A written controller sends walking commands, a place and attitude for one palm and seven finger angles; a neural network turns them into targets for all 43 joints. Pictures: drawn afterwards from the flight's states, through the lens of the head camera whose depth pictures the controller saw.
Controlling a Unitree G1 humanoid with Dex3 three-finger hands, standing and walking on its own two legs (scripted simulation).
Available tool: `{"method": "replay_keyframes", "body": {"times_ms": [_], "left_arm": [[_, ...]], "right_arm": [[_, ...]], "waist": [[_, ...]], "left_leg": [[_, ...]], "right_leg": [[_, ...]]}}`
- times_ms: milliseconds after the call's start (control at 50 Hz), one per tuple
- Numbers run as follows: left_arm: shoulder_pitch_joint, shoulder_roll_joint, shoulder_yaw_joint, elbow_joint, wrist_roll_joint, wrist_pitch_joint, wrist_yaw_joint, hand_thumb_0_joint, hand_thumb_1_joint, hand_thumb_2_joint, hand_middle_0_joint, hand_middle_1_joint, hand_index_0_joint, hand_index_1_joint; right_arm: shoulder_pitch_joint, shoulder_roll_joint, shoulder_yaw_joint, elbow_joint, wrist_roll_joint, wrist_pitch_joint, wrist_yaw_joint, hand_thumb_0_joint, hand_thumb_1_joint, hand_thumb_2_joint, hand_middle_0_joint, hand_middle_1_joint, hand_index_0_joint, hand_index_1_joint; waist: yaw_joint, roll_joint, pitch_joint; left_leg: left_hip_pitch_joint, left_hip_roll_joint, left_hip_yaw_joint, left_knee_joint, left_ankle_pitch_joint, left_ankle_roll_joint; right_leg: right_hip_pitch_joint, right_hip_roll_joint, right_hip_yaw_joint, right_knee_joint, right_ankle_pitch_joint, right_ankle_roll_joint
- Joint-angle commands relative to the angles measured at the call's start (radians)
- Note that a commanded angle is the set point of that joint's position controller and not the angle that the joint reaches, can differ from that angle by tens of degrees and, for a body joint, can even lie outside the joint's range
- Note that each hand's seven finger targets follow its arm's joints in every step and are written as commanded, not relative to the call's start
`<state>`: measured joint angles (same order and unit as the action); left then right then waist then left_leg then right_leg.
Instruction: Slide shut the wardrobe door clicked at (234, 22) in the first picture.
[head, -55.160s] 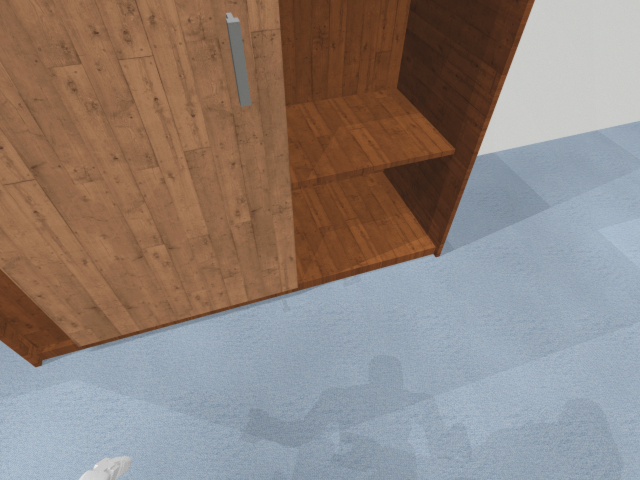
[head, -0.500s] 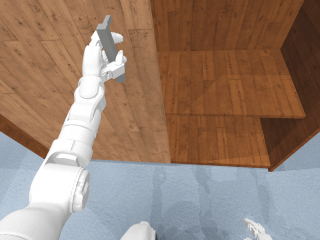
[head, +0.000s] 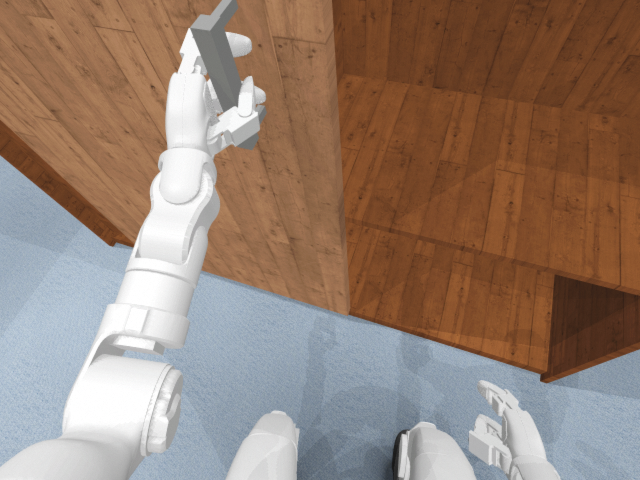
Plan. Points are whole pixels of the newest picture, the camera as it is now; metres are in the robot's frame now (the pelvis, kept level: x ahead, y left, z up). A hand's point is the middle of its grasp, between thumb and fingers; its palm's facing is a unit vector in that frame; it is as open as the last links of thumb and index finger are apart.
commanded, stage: step sideways, sliding the door along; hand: left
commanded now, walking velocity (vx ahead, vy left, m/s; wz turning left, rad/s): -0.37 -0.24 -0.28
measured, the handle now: (238, 79) +0.50 +0.15 +0.17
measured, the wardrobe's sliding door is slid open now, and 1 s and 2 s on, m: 0.56 0.26 0.00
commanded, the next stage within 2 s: stop walking and hold the door there in 1.98 s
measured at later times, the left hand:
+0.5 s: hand (372, 134) +0.42 -0.01 +0.17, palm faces +0.08 -1.00 -0.02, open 6.1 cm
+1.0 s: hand (555, 175) +0.38 -0.17 +0.16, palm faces -0.06 -1.00 -0.02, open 6.2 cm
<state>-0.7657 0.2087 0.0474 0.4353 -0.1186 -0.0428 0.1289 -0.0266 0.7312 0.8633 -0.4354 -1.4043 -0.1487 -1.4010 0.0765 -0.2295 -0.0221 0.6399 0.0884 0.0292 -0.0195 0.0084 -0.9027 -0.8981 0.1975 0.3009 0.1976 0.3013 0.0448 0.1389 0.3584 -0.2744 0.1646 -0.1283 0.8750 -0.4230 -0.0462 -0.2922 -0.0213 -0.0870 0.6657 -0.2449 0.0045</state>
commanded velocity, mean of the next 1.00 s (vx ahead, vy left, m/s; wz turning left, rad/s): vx -0.34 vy -0.23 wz -0.31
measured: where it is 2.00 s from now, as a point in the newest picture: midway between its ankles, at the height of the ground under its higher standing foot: outside the picture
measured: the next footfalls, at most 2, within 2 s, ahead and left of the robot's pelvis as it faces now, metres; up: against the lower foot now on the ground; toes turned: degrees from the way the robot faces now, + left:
left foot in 0.08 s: +0.05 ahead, +0.17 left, +0.00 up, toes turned +5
left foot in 0.50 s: +0.07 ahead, +0.07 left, +0.00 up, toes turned +12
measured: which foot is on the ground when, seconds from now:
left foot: up 0.00-0.06, down 0.08-0.32, up 0.34-0.48, down 0.50-0.74, up 0.76-0.88, down 0.90-1.00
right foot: down 0.00-0.50, up 0.52-0.70, down 0.72-0.92, up 0.94-1.00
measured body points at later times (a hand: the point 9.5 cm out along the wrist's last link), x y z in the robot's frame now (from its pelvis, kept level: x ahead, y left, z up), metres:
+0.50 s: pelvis +0.04 -0.11 +0.03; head +0.18 -0.12 +0.45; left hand +0.41 +0.05 +0.17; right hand +0.27 -0.31 -0.10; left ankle +0.04 +0.06 -0.71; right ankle +0.06 -0.20 -0.70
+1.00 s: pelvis +0.00 -0.23 +0.02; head +0.13 -0.24 +0.44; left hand +0.38 -0.11 +0.17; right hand +0.22 -0.45 -0.10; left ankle +0.03 -0.06 -0.71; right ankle +0.04 -0.32 -0.68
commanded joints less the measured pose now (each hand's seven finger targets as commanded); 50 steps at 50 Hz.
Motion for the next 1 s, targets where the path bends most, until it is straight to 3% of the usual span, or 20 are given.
{"method": "replay_keyframes", "body": {"times_ms": [0, 40, 60, 100, 160, 260, 300, 320, 360, 420, 460, 500, 580, 680, 740, 760, 820, 860, 900, 980], "left_arm": [[-0.484, -0.137, -0.270, -0.456, 0.047, -0.142, -0.079, 0.000, 0.900, 0.900, -0.450, -1.400, -0.450, -1.400], [-0.474, -0.163, -0.303, -0.537, 0.031, -0.162, -0.069, 0.000, 0.900, 0.900, -0.450, -1.400, -0.450, -1.400], [-0.459, -0.188, -0.316, -0.574, 0.024, -0.173, -0.080, 0.000, 0.900, 0.900, -0.450, -1.400, -0.450, -1.400], [-0.404, -0.213, -0.301, -0.551, 0.042, -0.186, -0.094, 0.000, 0.900, 0.900, -0.450, -1.400, -0.450, -1.400], [-0.399, -0.191, -0.317, -0.642, 0.064, -0.204, -0.086, 0.000, 0.900, 0.900, -0.450, -1.400, -0.450, -1.400], [-0.277, -0.118, -0.286, -0.712, 0.106, -0.249, -0.096, 0.000, 0.900, 0.900, -0.450, -1.400, -0.450, -1.400], [-0.212, -0.026, -0.210, -0.724, 0.101, -0.259, -0.084, 0.000, 0.900, 0.900, -0.450, -1.400, -0.450, -1.400], [-0.101, -0.019, -0.215, -0.707, 0.101, -0.241, -0.078, 0.000, 0.900, 0.900, -0.450, -1.400, -0.450, -1.400], [-0.106, -0.134, -0.322, -0.859, 0.090, -0.263, -0.087, 0.000, 0.900, 0.900, -0.450, -1.400, -0.450, -1.400], [-0.094, -0.124, -0.336, -0.954, 0.070, -0.292, -0.053, 0.000, 0.900, 0.900, -0.450, -1.400, -0.450, -1.400], [-0.067, -0.177, -0.374, -0.957, 0.050, -0.285, -0.076, 0.000, 0.900, 0.900, -0.450, -1.400, -0.450, -1.400], [-0.069, -0.219, -0.373, -0.857, 0.101, -0.263, -0.088, 0.000, 0.900, 0.900, -0.450, -1.400, -0.450, -1.400], [-0.087, -0.215, -0.386, -0.892, 0.126, -0.244, -0.069, 0.000, 0.900, 0.900, -0.450, -1.400, -0.450, -1.400], [-0.087, -0.169, -0.368, -0.924, 0.142, -0.249, -0.078, 0.000, 0.900, 0.900, -0.450, -1.400, -0.450, -1.400], [0.002, -0.048, -0.287, -0.929, 0.127, -0.261, -0.058, 0.000, 0.900, 0.900, -0.450, -1.400, -0.450, -1.400], [0.012, -0.059, -0.290, -0.948, 0.113, -0.261, -0.055, 0.000, 0.900, 0.900, -0.450, -1.400, -0.450, -1.400], [-0.015, -0.180, -0.402, -1.077, 0.084, -0.292, -0.038, 0.000, 0.900, 0.900, -0.450, -1.400, -0.450, -1.400], [0.015, -0.176, -0.399, -1.028, 0.073, -0.290, -0.043, 0.000, 0.900, 0.900, -0.450, -1.400, -0.450, -1.400], [-0.018, -0.207, -0.408, -0.992, 0.065, -0.293, -0.068, 0.000, 0.900, 0.900, -0.450, -1.400, -0.450, -1.400], [-0.060, -0.190, -0.340, -0.881, 0.106, -0.247, -0.070, 0.000, 0.900, 0.900, -0.450, -1.400, -0.450, -1.400]], "right_arm": [[-0.040, -0.053, -0.036, -0.116, -0.020, -0.077, -0.038, 0.000, -0.900, -0.900, 0.200, 0.300, 0.200, 0.300], [-0.052, -0.092, -0.055, -0.120, -0.032, -0.072, -0.036, 0.000, -0.900, -0.900, 0.200, 0.300, 0.200, 0.300], [-0.058, -0.104, -0.071, -0.155, -0.040, -0.067, -0.015, 0.000, -0.900, -0.900, 0.200, 0.300, 0.200, 0.300], [-0.035, -0.108, -0.078, -0.159, -0.037, -0.079, 0.028, 0.000, -0.900, -0.900, 0.200, 0.300, 0.200, 0.300], [-0.051, -0.098, -0.075, -0.172, -0.040, -0.097, 0.047, 0.000, -0.900, -0.900, 0.200, 0.300, 0.200, 0.300], [-0.044, -0.082, -0.061, -0.197, -0.018, -0.109, 0.054, 0.000, -0.900, -0.900, 0.200, 0.300, 0.200, 0.300], [-0.064, -0.058, -0.081, -0.208, -0.020, -0.106, 0.027, 0.000, -0.900, -0.900, 0.200, 0.300, 0.200, 0.300], [-0.072, -0.052, -0.067, -0.208, -0.021, -0.112, 0.013, 0.000, -0.900, -0.900, 0.200, 0.300, 0.200, 0.300], [-0.086, -0.013, -0.025, -0.202, -0.036, -0.145, 0.009, 0.000, -0.900, -0.900, 0.200, 0.300, 0.200, 0.300], [-0.114, -0.031, -0.030, -0.187, -0.045, -0.110, 0.008, 0.000, -0.900, -0.900, 0.200, 0.300, 0.200, 0.300], [-0.118, -0.091, -0.079, -0.218, -0.045, -0.103, 0.025, 0.000, -0.900, -0.900, 0.200, 0.300, 0.200, 0.300], [-0.068, -0.122, -0.084, -0.203, -0.040, -0.109, 0.063, 0.000, -0.900, -0.900, 0.200, 0.300, 0.200, 0.300], [-0.107, -0.077, -0.062, -0.208, -0.057, -0.139, 0.057, 0.000, -0.900, -0.900, 0.200, 0.300, 0.200, 0.300], [-0.103, -0.048, -0.058, -0.213, -0.028, -0.155, 0.056, 0.000, -0.900, -0.900, 0.200, 0.300, 0.200, 0.300], [-0.098, -0.025, -0.064, -0.215, -0.034, -0.153, 0.028, 0.000, -0.900, -0.900, 0.200, 0.300, 0.200, 0.300], [-0.096, -0.016, -0.064, -0.206, -0.041, -0.150, 0.029, 0.000, -0.900, -0.900, 0.200, 0.300, 0.200, 0.300], [-0.147, -0.005, -0.026, -0.163, -0.048, -0.165, 0.030, 0.000, -0.900, -0.900, 0.200, 0.300, 0.200, 0.300], [-0.131, -0.030, -0.055, -0.186, -0.048, -0.126, 0.032, 0.000, -0.900, -0.900, 0.200, 0.300, 0.200, 0.300], [-0.135, -0.079, -0.089, -0.221, -0.048, -0.129, 0.044, 0.000, -0.900, -0.900, 0.200, 0.300, 0.200, 0.300], [-0.085, -0.087, -0.075, -0.202, -0.058, -0.111, 0.070, 0.000, -0.900, -0.900, 0.200, 0.300, 0.200, 0.300]], "waist": [[-0.105, -0.320, -0.641], [-0.114, -0.073, -0.682], [-0.100, 0.091, -0.693], [-0.081, 0.042, -0.703], [-0.090, 0.108, -0.628], [-0.097, -0.044, -0.673], [-0.068, -0.511, -0.732], [-0.060, -0.524, -0.723], [-0.055, -0.341, -0.667], [-0.092, -0.208, -0.735], [-0.075, -0.028, -0.752], [-0.073, -0.023, -0.695], [-0.083, 0.134, -0.581], [-0.092, -0.066, -0.620], [-0.071, -0.503, -0.688], [-0.055, -0.559, -0.721], [-0.103, -0.248, -0.686], [-0.111, -0.225, -0.758], [-0.073, -0.025, -0.744], [-0.080, 0.074, -0.659]], "left_leg": [[0.050, -0.061, 0.117, -0.192, -0.004, 0.042], [0.354, 0.115, 0.042, -0.480, 0.681, 0.096], [0.501, 0.280, -0.102, -0.418, 1.080, 0.188], [0.561, 0.336, -0.013, -0.331, 1.150, 0.236], [0.526, 0.254, 0.128, -0.273, 1.095, 0.146], [0.396, 0.085, 0.239, -0.063, 0.940, 0.060], [0.004, -0.094, 0.239, 0.157, 0.003, 0.013], [-0.076, -0.085, 0.160, 0.140, -0.213, 0.017], [-0.131, -0.065, 0.135, -0.126, -0.201, 0.042], [0.229, 0.005, 0.225, -0.471, 0.405, 0.019], [0.642, 0.312, 0.043, -0.441, 1.210, 0.162], [0.718, 0.394, 0.113, -0.380, 1.355, 0.237], [0.518, 0.309, 0.299, -0.368, 1.057, 0.143], [0.344, 0.175, 0.313, -0.108, 0.713, 0.116], [0.011, -0.092, 0.254, 0.121, -0.214, 0.039], [-0.024, -0.081, 0.174, 0.160, -0.274, 0.026], [0.004, -0.036, 0.194, -0.303, -0.037, 0.032], [0.315, 0.050, 0.242, -0.532, 0.473, 0.020], [0.598, 0.362, 0.076, -0.471, 1.104, 0.169], [0.519, 0.359, 0.180, -0.387, 1.028, 0.202]], "right_leg": [[0.321, -0.202, 0.221, -0.140, 0.843, -0.120], [0.105, -0.100, 0.081, 0.106, 0.539, -0.022], [-0.101, -0.029, 0.079, 0.251, 0.015, 0.008], [-0.185, -0.029, 0.191, 0.375, -0.241, -0.016], [-0.127, -0.033, 0.129, 0.150, -0.176, -0.021], [0.228, 0.018, 0.030, -0.272, 0.486, -0.013], [0.537, -0.191, 0.331, -0.146, 1.366, -0.118], [0.523, -0.244, 0.356, -0.109, 1.471, -0.119], [0.532, -0.244, 0.352, -0.092, 1.379, -0.145], [0.367, -0.160, 0.221, 0.012, 1.033, -0.085], [-0.089, -0.038, 0.133, 0.189, 0.115, 0.002], [-0.269, 0.011, 0.203, 0.351, -0.293, 0.000], [-0.174, -0.044, 0.110, 0.265, -0.188, -0.003], [0.159, 0.008, 0.025, -0.147, 0.257, 0.012], [0.329, -0.239, 0.414, -0.155, 1.348, -0.100], [0.365, -0.261, 0.438, -0.118, 1.364, -0.099], [0.404, -0.224, 0.337, -0.040, 1.172, -0.141], [0.270, -0.130, 0.221, 0.046, 0.804, -0.076], [-0.101, -0.034, 0.156, 0.221, -0.034, -0.014], [-0.165, -0.027, 0.166, 0.360, -0.221, 0.004]]}}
